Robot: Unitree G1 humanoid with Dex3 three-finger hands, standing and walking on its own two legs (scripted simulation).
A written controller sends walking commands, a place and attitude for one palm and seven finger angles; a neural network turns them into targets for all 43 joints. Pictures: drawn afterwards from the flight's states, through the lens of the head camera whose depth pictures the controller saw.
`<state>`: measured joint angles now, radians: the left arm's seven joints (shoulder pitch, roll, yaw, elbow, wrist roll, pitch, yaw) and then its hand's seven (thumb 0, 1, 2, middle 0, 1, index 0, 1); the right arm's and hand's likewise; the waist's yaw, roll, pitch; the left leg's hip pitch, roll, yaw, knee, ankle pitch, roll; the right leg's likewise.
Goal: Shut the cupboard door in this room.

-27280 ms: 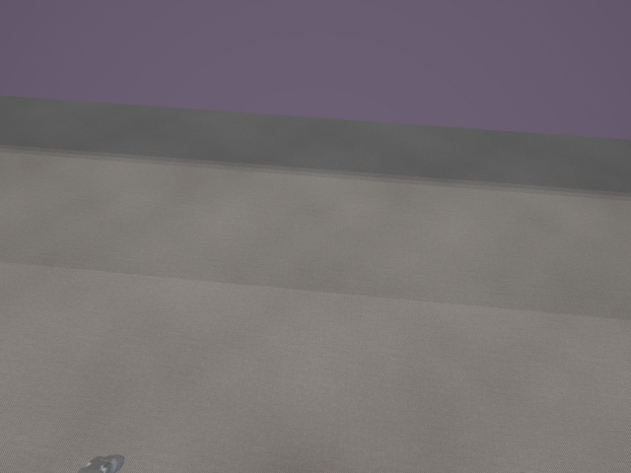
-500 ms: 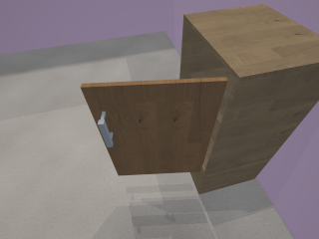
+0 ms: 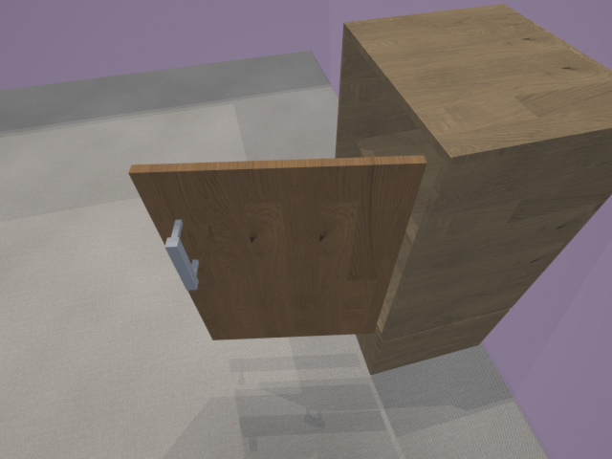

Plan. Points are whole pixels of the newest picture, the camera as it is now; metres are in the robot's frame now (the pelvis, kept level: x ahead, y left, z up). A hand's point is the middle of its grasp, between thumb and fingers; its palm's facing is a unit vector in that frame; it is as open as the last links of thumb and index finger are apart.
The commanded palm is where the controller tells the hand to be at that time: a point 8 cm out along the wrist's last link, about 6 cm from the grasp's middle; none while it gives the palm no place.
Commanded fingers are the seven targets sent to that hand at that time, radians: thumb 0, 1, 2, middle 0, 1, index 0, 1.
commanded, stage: raise the hand and make a fist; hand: left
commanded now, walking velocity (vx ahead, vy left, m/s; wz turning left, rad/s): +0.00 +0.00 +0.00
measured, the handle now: (185, 256) +0.43 +0.24 -0.05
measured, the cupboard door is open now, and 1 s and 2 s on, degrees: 78 78 78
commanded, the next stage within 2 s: bring the fist close to the handle in 1.98 s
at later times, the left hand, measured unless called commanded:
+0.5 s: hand out of the picture +0.11 +0.16 -0.09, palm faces +0.13 -0.99 +0.00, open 6.1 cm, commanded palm +0.10 +0.22 -0.07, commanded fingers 0.00 0.90 0.90 -0.60 -0.74 -0.60 -0.74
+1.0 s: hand (163, 452) +0.14 +0.20 -0.06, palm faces +0.09 -1.00 -0.04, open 3.7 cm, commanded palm +0.11 +0.24 -0.06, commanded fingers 0.00 0.90 0.90 -1.06 -1.24 -1.06 -1.24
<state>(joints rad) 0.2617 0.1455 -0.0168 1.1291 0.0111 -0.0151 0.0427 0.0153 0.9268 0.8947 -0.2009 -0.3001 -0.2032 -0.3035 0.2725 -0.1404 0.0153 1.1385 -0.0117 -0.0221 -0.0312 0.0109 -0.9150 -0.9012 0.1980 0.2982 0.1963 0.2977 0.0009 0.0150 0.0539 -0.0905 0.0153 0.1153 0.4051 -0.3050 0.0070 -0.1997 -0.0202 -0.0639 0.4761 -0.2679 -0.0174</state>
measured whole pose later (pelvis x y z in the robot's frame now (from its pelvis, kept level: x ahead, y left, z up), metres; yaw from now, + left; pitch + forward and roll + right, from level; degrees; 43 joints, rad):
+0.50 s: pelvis -0.06 -0.02 -0.11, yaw +1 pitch +15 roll +1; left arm 0.48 0.14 0.11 0.11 -0.24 -0.54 -0.22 0.01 0.90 0.89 -0.44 -0.55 -0.44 -0.56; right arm 0.09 -0.28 -0.09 0.46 0.01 -0.25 -0.01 0.02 -0.91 -0.90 0.20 0.30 0.19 0.30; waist 0.04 -0.05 -0.14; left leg -0.91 0.01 -0.02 1.24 -0.59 -0.03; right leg -0.99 -0.03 -0.08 1.24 -0.51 -0.06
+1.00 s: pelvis -0.07 +0.02 -0.11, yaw +0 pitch +16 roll -2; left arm 0.46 0.19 0.09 -0.08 -0.22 -0.43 -0.10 0.02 0.90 0.90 -0.89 -1.05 -0.89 -1.05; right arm 0.31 -0.25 0.00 0.52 0.00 -0.21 -0.05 0.02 -0.90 -0.90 0.20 0.30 0.20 0.30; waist -0.01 0.02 -0.15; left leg -0.98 -0.01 -0.01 1.27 -0.58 0.02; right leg -1.02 -0.04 -0.07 1.20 -0.46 -0.01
